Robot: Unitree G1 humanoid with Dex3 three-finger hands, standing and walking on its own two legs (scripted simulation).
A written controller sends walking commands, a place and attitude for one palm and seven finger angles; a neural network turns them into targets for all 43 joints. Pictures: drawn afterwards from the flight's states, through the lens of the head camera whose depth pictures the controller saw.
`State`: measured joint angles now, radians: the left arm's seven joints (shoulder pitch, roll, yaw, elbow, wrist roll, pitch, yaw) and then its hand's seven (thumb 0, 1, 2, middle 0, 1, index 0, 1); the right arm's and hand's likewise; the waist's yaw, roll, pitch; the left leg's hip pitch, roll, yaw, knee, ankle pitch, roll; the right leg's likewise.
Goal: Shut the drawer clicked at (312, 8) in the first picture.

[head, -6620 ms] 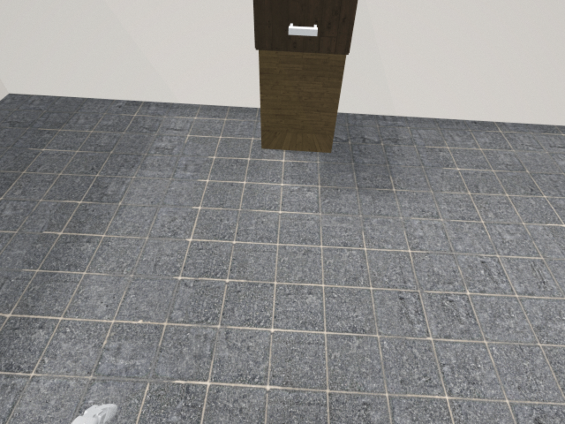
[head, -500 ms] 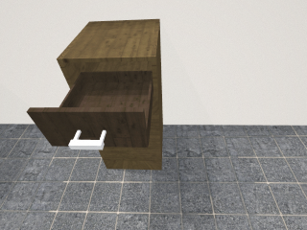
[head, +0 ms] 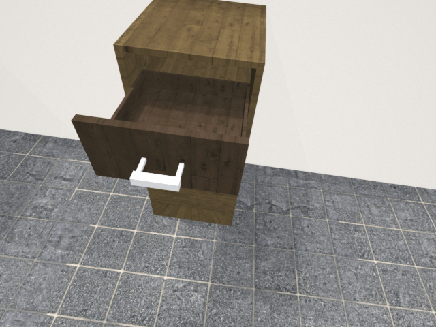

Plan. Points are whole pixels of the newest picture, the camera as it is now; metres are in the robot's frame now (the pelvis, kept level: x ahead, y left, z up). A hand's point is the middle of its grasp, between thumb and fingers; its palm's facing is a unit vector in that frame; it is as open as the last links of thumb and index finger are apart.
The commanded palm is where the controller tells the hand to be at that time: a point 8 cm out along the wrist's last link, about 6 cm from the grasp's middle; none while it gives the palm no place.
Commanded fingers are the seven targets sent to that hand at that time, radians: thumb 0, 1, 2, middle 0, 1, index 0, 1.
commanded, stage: come to a stop and stand still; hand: left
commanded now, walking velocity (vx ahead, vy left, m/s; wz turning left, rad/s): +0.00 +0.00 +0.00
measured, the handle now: (158, 173) +0.40 +0.18 +0.02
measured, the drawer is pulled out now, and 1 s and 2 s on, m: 0.29 0.29 0.29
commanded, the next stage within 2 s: look again from close up in 0.34 s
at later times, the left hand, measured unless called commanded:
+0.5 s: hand out of the picture +0.01 +0.19 -0.17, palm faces -0.02 -0.98 -0.20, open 7.4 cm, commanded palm none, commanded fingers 0.00 0.90 0.90 -0.20 -0.30 -0.20 -0.30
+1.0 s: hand out of the picture +0.01 +0.18 -0.17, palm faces -0.01 -0.98 -0.21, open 7.4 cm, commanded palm none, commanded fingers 0.00 0.90 0.90 -0.20 -0.30 -0.20 -0.30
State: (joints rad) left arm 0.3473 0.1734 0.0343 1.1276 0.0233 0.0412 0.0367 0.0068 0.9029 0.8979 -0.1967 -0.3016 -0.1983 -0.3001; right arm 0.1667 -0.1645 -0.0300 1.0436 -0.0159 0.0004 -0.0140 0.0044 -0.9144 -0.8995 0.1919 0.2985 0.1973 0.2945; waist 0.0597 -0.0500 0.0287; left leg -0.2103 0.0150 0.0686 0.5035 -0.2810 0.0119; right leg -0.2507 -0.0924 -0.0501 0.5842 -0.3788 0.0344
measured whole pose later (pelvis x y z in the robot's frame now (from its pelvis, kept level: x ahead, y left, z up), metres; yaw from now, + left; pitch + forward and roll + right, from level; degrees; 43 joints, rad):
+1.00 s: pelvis +0.00 +0.01 +0.00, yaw -2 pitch -1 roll +1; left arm 0.28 0.14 -0.02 1.11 0.01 -0.01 0.03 0.01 0.91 0.90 -0.20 -0.30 -0.20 -0.30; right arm 0.28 -0.16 0.02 1.12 -0.02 -0.03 -0.02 0.01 -0.92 -0.90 0.20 0.30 0.20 0.30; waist 0.00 0.02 0.03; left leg -0.16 0.00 0.10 0.43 -0.25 0.02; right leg -0.19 -0.05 -0.05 0.49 -0.28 0.01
